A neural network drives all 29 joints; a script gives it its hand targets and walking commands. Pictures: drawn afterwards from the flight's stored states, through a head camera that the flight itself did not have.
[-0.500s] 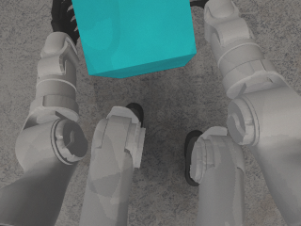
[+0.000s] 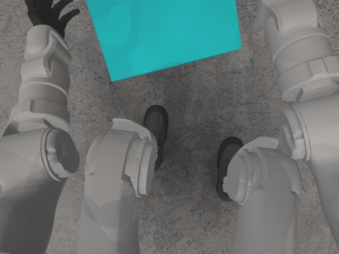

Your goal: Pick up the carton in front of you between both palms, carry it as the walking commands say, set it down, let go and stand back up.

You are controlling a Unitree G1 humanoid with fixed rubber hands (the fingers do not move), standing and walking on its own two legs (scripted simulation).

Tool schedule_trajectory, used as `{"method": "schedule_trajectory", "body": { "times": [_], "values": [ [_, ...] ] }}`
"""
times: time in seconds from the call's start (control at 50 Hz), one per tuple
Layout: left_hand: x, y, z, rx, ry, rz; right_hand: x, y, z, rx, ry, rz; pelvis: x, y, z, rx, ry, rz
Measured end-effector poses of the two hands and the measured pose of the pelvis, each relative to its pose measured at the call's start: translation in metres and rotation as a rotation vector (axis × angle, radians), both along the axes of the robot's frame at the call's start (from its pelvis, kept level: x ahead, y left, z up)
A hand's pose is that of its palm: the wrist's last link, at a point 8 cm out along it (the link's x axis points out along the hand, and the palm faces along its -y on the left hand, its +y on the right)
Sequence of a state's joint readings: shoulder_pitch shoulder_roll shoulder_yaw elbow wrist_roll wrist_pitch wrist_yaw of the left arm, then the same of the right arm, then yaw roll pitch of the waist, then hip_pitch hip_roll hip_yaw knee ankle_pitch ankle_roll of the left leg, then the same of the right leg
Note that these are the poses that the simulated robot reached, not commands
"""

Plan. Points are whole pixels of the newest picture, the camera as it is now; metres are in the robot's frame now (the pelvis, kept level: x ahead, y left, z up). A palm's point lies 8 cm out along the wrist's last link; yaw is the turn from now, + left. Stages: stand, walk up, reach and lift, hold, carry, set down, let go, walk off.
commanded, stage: set down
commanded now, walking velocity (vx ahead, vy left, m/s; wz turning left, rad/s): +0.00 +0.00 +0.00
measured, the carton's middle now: (166, 15) +0.51 +0.11 -0.25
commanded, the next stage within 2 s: let go in 0.98 s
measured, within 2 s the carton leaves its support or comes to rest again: neither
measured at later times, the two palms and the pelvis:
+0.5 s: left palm out of the picture +0.46 +0.32 -0.01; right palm out of the picture +0.60 -0.04 -0.01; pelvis +0.02 +0.00 +0.10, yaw +1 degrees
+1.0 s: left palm out of the picture +0.45 +0.32 +0.14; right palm out of the picture +0.60 -0.05 +0.14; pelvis +0.05 +0.00 +0.23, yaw +2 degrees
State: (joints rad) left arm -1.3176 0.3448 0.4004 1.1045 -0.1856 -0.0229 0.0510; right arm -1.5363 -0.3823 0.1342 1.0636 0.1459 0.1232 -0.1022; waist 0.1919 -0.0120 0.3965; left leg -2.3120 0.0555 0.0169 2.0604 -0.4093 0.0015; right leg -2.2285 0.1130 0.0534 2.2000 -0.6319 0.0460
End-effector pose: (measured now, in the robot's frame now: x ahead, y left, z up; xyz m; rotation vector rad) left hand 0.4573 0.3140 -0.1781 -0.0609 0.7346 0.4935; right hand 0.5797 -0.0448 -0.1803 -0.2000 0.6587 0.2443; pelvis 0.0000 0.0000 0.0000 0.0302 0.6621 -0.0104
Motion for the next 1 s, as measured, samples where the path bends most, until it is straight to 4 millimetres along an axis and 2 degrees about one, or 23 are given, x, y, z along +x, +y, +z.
{"method": "schedule_trajectory", "body": {
  "times": [0.06, 0.12, 0.22, 0.32, 0.6, 0.84, 1.0],
  "values": [
    [0.007, 0.000, 0.016, -0.007, -0.049, 0.002, 0.003, 0.006, 0.018, -0.001, -0.039, 0.000, -0.001, 0.003, 0.002, -0.007, -0.005, 0.014],
    [0.010, 0.000, 0.039, -0.016, -0.091, 0.002, 0.006, 0.011, 0.044, -0.012, -0.068, -0.003, -0.002, 0.003, 0.010, -0.016, -0.008, 0.026],
    [0.003, 0.002, 0.081, -0.025, -0.095, 0.015, 0.011, 0.016, 0.090, -0.036, -0.047, -0.013, -0.001, 0.002, 0.034, -0.030, 0.006, 0.040],
    [-0.003, 0.004, 0.116, -0.020, -0.087, 0.020, 0.015, 0.017, 0.128, -0.037, -0.017, -0.022, 0.005, -0.001, 0.059, -0.037, 0.050, 0.051],
    [0.000, 0.006, 0.195, 0.005, -0.096, 0.004, 0.018, 0.005, 0.194, -0.023, -0.041, -0.024, 0.023, -0.001, 0.118, -0.038, 0.151, 0.051],
    [-0.005, 0.012, 0.274, -0.005, -0.101, 0.000, 0.019, 0.005, 0.273, -0.024, -0.032, -0.014, 0.040, -0.003, 0.185, -0.037, 0.160, 0.061],
    [-0.005, 0.009, 0.319, -0.005, -0.104, -0.016, 0.017, -0.001, 0.319, -0.025, -0.025, -0.021, 0.048, 0.000, 0.227, -0.041, 0.140, 0.064]
  ]
}}
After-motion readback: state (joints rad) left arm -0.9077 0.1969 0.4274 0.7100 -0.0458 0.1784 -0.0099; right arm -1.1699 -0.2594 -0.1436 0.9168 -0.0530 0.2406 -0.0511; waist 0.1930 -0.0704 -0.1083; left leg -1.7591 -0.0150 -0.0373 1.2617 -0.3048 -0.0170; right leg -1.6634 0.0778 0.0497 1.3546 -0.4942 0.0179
